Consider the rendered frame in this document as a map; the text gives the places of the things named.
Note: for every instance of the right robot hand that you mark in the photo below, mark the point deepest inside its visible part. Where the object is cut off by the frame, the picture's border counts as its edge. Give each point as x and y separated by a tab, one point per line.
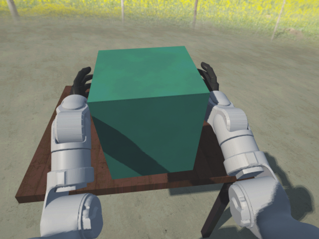
209	76

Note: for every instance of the robot left upper arm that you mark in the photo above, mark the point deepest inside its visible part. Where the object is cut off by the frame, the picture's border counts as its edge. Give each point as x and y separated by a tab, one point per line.
72	217

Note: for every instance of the table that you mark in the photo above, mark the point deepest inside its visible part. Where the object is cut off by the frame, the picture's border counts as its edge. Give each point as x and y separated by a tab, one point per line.
208	169

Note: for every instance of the left robot forearm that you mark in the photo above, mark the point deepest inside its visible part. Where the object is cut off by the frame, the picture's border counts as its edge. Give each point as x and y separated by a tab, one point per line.
71	149

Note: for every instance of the carton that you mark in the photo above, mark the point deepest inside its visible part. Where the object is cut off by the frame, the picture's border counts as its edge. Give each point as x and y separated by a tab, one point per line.
148	106

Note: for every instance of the right robot forearm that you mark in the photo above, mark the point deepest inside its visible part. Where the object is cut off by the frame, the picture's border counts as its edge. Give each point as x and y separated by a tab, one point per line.
243	158

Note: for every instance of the left robot hand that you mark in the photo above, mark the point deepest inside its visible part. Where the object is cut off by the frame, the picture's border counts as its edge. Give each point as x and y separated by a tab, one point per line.
79	87

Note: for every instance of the robot right upper arm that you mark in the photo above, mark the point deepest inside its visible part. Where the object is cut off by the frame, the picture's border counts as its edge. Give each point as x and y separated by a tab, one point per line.
261	205

